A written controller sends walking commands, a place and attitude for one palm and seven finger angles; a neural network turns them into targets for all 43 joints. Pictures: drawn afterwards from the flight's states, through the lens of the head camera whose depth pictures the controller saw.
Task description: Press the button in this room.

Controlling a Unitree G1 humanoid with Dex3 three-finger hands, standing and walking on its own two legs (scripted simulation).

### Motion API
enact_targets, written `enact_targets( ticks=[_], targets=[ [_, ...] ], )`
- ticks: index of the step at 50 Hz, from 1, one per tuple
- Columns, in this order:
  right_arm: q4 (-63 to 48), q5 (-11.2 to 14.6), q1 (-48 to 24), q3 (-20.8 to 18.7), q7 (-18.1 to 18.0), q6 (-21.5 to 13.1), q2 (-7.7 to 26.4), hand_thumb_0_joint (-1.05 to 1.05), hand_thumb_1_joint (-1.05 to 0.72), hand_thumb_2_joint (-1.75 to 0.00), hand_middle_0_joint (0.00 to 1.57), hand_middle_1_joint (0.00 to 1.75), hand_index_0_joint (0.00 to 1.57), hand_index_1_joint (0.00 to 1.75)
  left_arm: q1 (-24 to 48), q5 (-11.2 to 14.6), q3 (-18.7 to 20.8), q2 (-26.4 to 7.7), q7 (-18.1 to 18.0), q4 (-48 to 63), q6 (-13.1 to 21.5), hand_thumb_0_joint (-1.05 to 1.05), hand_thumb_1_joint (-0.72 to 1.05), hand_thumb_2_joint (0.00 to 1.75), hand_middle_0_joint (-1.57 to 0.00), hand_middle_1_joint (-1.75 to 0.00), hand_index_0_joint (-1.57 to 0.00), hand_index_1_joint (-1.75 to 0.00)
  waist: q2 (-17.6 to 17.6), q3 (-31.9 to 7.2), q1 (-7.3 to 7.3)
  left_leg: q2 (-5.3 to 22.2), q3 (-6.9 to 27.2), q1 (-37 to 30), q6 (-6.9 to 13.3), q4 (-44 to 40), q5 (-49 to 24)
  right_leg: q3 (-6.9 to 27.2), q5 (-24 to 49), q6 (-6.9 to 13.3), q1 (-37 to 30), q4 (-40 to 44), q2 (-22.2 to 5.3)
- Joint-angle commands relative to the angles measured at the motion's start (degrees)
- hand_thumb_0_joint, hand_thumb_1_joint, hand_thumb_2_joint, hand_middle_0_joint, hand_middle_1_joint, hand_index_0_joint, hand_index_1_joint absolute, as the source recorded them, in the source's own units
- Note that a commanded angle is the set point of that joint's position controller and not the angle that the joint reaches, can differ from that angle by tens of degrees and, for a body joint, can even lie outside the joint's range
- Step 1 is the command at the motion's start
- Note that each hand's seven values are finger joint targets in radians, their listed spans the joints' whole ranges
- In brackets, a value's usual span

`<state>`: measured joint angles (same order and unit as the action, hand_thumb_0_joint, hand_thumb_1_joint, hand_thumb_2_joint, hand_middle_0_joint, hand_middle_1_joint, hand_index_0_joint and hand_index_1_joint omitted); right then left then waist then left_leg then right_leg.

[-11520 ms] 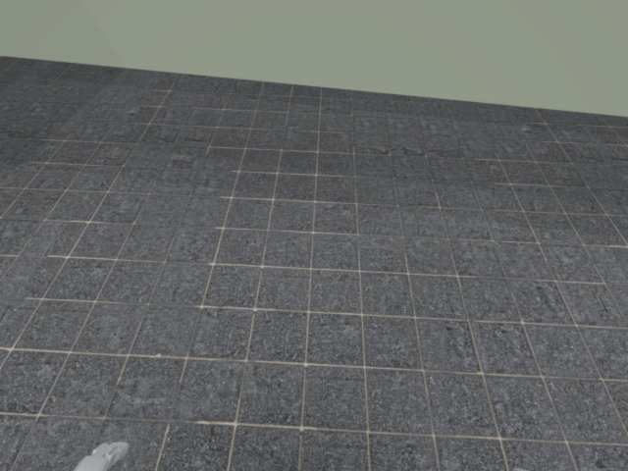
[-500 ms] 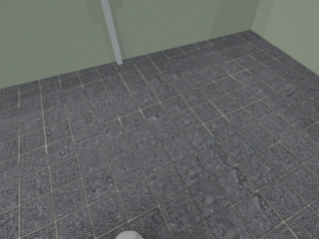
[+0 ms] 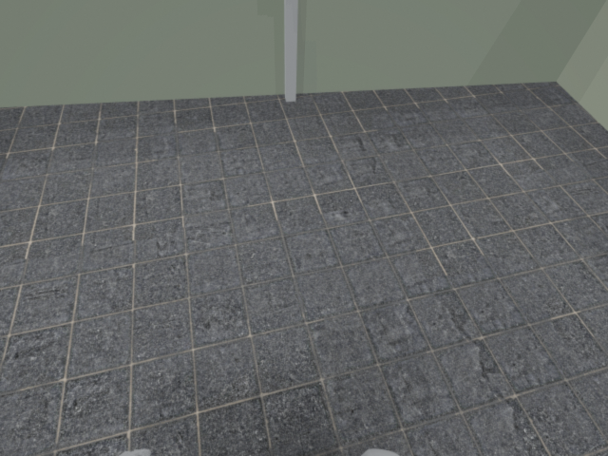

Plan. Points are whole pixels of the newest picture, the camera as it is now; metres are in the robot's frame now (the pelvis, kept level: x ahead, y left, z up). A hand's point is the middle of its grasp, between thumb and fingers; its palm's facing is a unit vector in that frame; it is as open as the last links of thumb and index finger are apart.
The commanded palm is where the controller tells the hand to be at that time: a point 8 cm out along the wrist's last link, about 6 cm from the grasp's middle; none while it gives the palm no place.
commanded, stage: turn or walk to find it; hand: left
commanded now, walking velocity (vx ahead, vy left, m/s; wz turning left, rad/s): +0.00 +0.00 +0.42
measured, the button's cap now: out of the picture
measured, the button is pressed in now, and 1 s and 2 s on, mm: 0 0 0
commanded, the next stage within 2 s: none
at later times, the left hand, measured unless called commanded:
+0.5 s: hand out of the picture -0.02 +0.14 -0.15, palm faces +0.26 -0.93 -0.27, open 7.3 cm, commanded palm none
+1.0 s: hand out of the picture -0.08 +0.22 -0.17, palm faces +0.45 -0.86 -0.24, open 7.4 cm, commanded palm none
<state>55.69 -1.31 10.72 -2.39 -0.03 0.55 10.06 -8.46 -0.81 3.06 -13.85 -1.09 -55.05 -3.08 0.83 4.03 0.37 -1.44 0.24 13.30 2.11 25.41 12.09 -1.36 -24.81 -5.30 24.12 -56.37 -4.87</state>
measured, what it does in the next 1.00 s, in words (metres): steps on the spot, turning left: right foot, then left foot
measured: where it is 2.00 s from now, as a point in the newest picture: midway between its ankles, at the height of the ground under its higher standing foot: outside the picture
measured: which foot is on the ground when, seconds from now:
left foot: down 0.00-0.16, up 0.18-0.66, down 0.68-1.00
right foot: up 0.00-0.14, down 0.16-0.70, up 0.72-1.00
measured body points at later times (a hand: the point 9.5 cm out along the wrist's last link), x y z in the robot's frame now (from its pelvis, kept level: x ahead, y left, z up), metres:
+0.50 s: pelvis -0.03 -0.06 +0.00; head +0.00 -0.08 +0.45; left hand -0.04 +0.19 -0.13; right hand +0.06 -0.31 -0.17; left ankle -0.10 +0.10 -0.66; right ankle -0.01 -0.14 -0.74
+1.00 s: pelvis -0.07 +0.00 +0.00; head -0.05 +0.03 +0.45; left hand -0.11 +0.27 -0.15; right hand +0.10 -0.19 -0.13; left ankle -0.10 +0.08 -0.74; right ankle -0.01 -0.16 -0.66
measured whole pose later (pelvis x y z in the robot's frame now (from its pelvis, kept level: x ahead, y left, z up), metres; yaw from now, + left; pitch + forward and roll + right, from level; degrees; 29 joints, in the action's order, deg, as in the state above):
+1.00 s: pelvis -0.07 +0.00 +0.00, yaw +25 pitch -1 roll -1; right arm 55.5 -1.0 10.5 -2.0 0.0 0.5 9.8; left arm -9.3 -0.9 3.2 -14.5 -1.0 -55.3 -3.0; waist 1.5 3.5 -0.4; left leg -1.7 0.5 11.2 2.9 24.4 12.6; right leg -1.2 -22.1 -5.9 26.0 -60.6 -5.6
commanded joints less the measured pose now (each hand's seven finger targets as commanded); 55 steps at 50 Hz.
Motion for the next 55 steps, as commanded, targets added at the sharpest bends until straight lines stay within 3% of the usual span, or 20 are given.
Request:
enact_targets(
  ticks=[1, 6, 7, 8, 9, 10, 11, 14, 15, 21, 28, 30, 32, 33, 34, 35, 36, 37, 41, 55],
  targets=[
    [-2.77, -0.21, 3.63, -3.38, -0.93, 0.19, 12.47, 0.0, -0.9, -0.9, 0.2, 0.3, 0.2, 0.3, 1.52, 0.35, 0.55, -2.67, -0.18, 5.07, 1.31, 0.0, 0.9, 0.9, -0.2, -0.3, -0.2, -0.3, -9.47, -6.04, 1.75, 14.95, 16.11, -7.03, 7.96, -4.77, -24.18, 0.1, -1.33, 0.53, 1.14, 7.86, 1.11],
    [-4.07, 0.07, 0.48, -3.69, -0.53, 0.73, 11.91, 0.0, -0.9, -0.9, 0.2, 0.3, 0.2, 0.3, -5.2, 0.58, 0.96, -3.39, -0.43, 3.57, 2.28, 0.0, 0.9, 0.9, -0.2, -0.3, -0.2, -0.3, -8.06, -6.96, -1.69, 11.12, 16.91, 4.0, 4.75, -0.39, -15.26, -1.62, 10.87, 1.64, -15.35, 28.45, 2.69],
    [-4.28, 0.45, 0.62, -3.63, -0.29, 0.74, 10.31, 0.0, -0.9, -0.9, 0.2, 0.3, 0.2, 0.3, -7.25, 0.24, 1.38, -5.28, -0.63, 3.33, 2.81, 0.0, 0.9, 0.9, -0.2, -0.3, -0.2, -0.3, -2.97, -7.87, -2.59, 7.73, 14.51, 9.2, 1.91, 3.41, -7.17, 0.91, 14.28, 2.22, -21.89, 35.18, -0.48],
    [-5.18, 0.94, 1.81, -2.98, 0.03, 0.73, 6.32, 0.0, -0.9, -0.9, 0.2, 0.3, 0.2, 0.3, -8.44, -0.73, 2.31, -10.24, -1.14, 3.57, 3.41, 0.0, 0.9, 0.9, -0.2, -0.3, -0.2, -0.3, 12.19, -8.38, -2.99, 0.2, 6.46, 19.3, -2.24, 15.05, 9.21, 15.0, 12.93, 6.45, -27.79, 40.04, -14.14],
    [-6.42, 0.56, -0.46, -3.37, -0.09, 1.21, 7.32, 0.0, -0.9, -0.9, 0.2, 0.3, 0.2, 0.3, -7.9, -0.6, 2.61, -12.72, -1.16, 4.6, 3.24, 0.0, 0.9, 0.9, -0.2, -0.3, -0.2, -0.3, 15.94, -5.33, -3.72, -2.09, 3.45, 20.17, -3.67, 27.52, 21.13, 22.17, 16.76, 12.49, -18.97, 42.31, -23.37],
    [-5.74, 0.14, -0.55, -3.93, 0.04, 2.04, 8.88, 0.0, -0.9, -0.9, 0.2, 0.3, 0.2, 0.3, -5.03, -0.29, 2.44, -10.99, -1.34, 5.42, 3.04, 0.0, 0.9, 0.9, -0.2, -0.3, -0.2, -0.3, 10.49, -3.62, -2.5, 0.01, 6.01, 18.52, -3.25, 35.71, 19.25, 18.72, 11.02, 14.31, -12.36, 43.39, -22.11],
    [-4.39, -0.13, 0.9, -4.06, 0.3, 2.66, 8.81, 0.0, -0.9, -0.9, 0.2, 0.3, 0.2, 0.3, -1.4, -0.15, 2.37, -9.2, -1.4, 6.25, 3.2, 0.0, 0.9, 0.9, -0.2, -0.3, -0.2, -0.3, 12.22, -1.17, -0.77, 0.96, 6.65, 18.76, -3.2, 40.02, 16.21, 16.15, 5.3, 13.07, -8.46, 44.77, -18.97],
    [-1.38, -0.16, 5.06, -3.87, 0.97, 2.92, 7.62, 0.0, -0.9, -0.9, 0.2, 0.3, 0.2, 0.3, 1.41, 0.13, 0.98, -5.16, -0.96, 6.76, 3.61, 0.0, 0.9, 0.9, -0.2, -0.3, -0.2, -0.3, 6.9, 0.22, 1.87, 1.87, 3.86, 18.47, -4.6, 45.27, 8.03, 4.64, 14.22, 9.62, -9.41, 41.44, -12.1],
    [-1.11, -0.12, 5.47, -3.73, 1.01, 2.94, 7.28, 0.0, -0.9, -0.9, 0.2, 0.3, 0.2, 0.3, -0.11, 0.06, 0.82, -4.97, -0.92, 6.51, 3.94, 0.0, 0.9, 0.9, -0.2, -0.3, -0.2, -0.3, 7.11, -0.95, 1.37, 1.75, 3.28, 18.54, -5.14, 45.43, 6.79, 3.06, 17.64, 9.49, -11.79, 40.72, -11.34],
    [-1.83, 0.01, 1.06, -3.09, 0.77, 3.04, 7.45, 0.0, -0.9, -0.9, 0.2, 0.3, 0.2, 0.3, -7.39, -0.29, 1.18, -5.84, -1.06, 3.81, 4.15, 0.0, 0.9, 0.9, -0.2, -0.3, -0.2, -0.3, 7.81, -2.09, -1.63, 3.63, 2.0, 19.25, -6.8, 40.08, 8.71, 2.12, 24.53, 11.62, -18.08, 39.14, -14.17],
    [-3.09, 0.82, -3.31, -1.74, 0.67, 2.04, 6.13, 0.0, -0.9, -0.9, 0.2, 0.3, 0.2, 0.3, -9.56, -1.05, 2.19, -9.26, -0.84, 1.86, 3.4, 0.0, 0.9, 0.9, -0.2, -0.3, -0.2, -0.3, 10.45, -4.31, -3.55, 3.59, -3.25, 11.18, -5.73, 21.39, 15.02, -0.34, 31.8, 13.8, -19.62, 35.13, -16.56],
    [-3.22, 1.04, -2.22, -1.54, 0.5, 1.54, 6.08, 0.0, -0.9, -0.9, 0.2, 0.3, 0.2, 0.3, -9.42, -1.07, 2.37, -9.79, -0.72, 1.31, 3.17, 0.0, 0.9, 0.9, -0.2, -0.3, -0.2, -0.3, 11.67, -5.94, -3.14, 3.04, -4.8, 7.47, -5.11, 14.98, 13.73, -1.29, 34.15, 13.19, -19.61, 32.56, -16.75],
    [-2.29, 0.95, 1.13, -1.58, 0.46, 0.93, 6.79, 0.0, -0.9, -0.9, 0.2, 0.3, 0.2, 0.3, -7.65, -0.61, 2.46, -9.83, -0.57, 1.28, 2.85, 0.0, 0.9, 0.9, -0.2, -0.3, -0.2, -0.3, 9.57, -6.94, -0.58, 2.64, -5.66, -0.23, -4.45, 3.89, 4.27, -4.95, 31.01, 9.76, -16.12, 27.78, -15.01],
    [-1.84, 0.89, 3.06, -2.02, 0.57, 0.45, 8.68, 0.0, -0.9, -0.9, 0.2, 0.3, 0.2, 0.3, -7.39, -0.07, 2.24, -8.76, -0.46, 1.54, 2.45, 0.0, 0.9, 0.9, -0.2, -0.3, -0.2, -0.3, 4.42, -7.96, 0.79, 4.47, -3.21, -7.25, -3.57, -2.64, -2.75, -7.27, 25.42, 6.86, -10.76, 22.13, -13.04],
    [-2.12, 0.49, 4.5, -3.13, 0.42, -0.11, 13.77, 0.0, -0.9, -0.9, 0.2, 0.3, 0.2, 0.3, -8.03, 0.32, 1.75, -5.52, -0.28, 2.77, 2.09, 0.0, 0.9, 0.9, -0.2, -0.3, -0.2, -0.3, -10.9, -9.48, 1.57, 16.11, 12.04, -14.85, 0.52, -6.87, -13.02, -9.98, 8.2, 2.88, 1.0, 10.9, -6.39],
    [-1.64, 0.42, 6.97, -3.95, -0.08, 0.25, 17.69, 0.0, -0.9, -0.9, 0.2, 0.3, 0.2, 0.3, -4.57, 0.03, 0.52, -2.93, -0.29, 4.92, 1.59, 0.0, 0.9, 0.9, -0.2, -0.3, -0.2, -0.3, -18.85, -7.06, 3.18, 24.44, 20.62, -12.61, 6.35, -7.89, -28.65, -7.21, -12.22, 0.88, 7.84, 2.13, -2.05],
    [-1.25, 0.16, 6.87, -3.8, -0.19, 0.65, 17.41, 0.0, -0.9, -0.9, 0.2, 0.3, 0.2, 0.3, -2.94, -0.14, 0.88, -4.49, -0.37, 5.15, 1.08, 0.0, 0.9, 0.9, -0.2, -0.3, -0.2, -0.3, -12.58, -6.36, 3.23, 25.59, 17.21, -8.59, 8.84, -6.93, -25.12, -3.46, -11.11, 1.89, 5.66, -3.21, -2.81],
    [-1.38, 0.06, 4.58, -3.2, -0.8, 0.29, 15.27, 0.0, -0.9, -0.9, 0.2, 0.3, 0.2, 0.3, -1.64, -0.39, 1.02, -4.05, -0.54, 4.06, 0.57, 0.0, 0.9, 0.9, -0.2, -0.3, -0.2, -0.3, -15.73, -4.19, 2.69, 21.35, 15.77, -5.37, 6.98, -8.52, -22.68, -0.93, -7.62, 1.69, 6.61, -4.49, -3.17],
    [-2.92, 0.4, 0.14, -2.13, -1.34, -0.44, 12.36, 0.0, -0.9, -0.9, 0.2, 0.3, 0.2, 0.3, -3.66, -0.18, 1.41, -4.61, 0.41, 1.79, 1.11, 0.0, 0.9, 0.9, -0.2, -0.3, -0.2, -0.3, -8.83, -3.38, -0.18, 15.08, 9.65, -8.23, 5.16, -6.27, -29.24, -0.46, 2.11, 0.55, 8.09, -8.99, -1.71],
    [-2.81, -0.28, 4.86, -3.47, -1.02, 0.19, 12.2, 0.0, -0.9, -0.9, 0.2, 0.3, 0.2, 0.3, 2.98, 0.48, 0.56, -2.78, -0.3, 6.1, 1.53, 0.0, 0.9, 0.9, -0.2, -0.3, -0.2, -0.3, -9.87, -6.07, 1.83, 14.37, 19.75, -6.73, 8.21, -4.25, -26.58, 0.63, -1.39, 0.71, 0.07, 10.35, 2.03]
  ],
)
